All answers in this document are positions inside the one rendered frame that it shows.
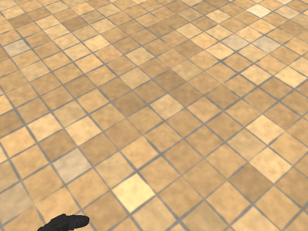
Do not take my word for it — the left robot hand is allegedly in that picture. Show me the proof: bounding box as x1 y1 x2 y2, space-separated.
38 214 90 231

